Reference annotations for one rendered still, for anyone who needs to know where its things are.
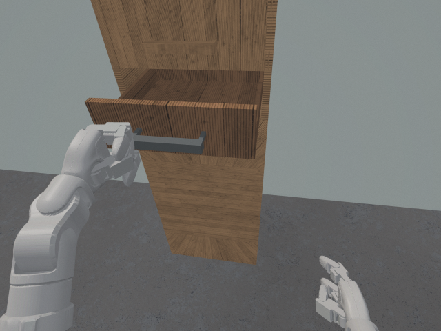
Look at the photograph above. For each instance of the left robot forearm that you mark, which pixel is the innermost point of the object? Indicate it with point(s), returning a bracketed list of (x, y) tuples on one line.
[(44, 255)]

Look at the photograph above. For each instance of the right robot hand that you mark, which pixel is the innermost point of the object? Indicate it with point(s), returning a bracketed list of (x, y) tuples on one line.
[(347, 301)]

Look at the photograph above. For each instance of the drawer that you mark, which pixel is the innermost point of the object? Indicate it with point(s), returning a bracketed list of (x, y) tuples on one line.
[(182, 103)]

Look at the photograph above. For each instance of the cabinet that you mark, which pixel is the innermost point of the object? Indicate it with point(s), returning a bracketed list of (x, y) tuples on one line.
[(209, 206)]

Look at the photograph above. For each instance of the handle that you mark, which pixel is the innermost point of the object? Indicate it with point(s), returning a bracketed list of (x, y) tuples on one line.
[(168, 144), (179, 47)]

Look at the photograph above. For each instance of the left robot hand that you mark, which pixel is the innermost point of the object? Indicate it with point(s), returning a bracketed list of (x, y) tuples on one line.
[(88, 157)]

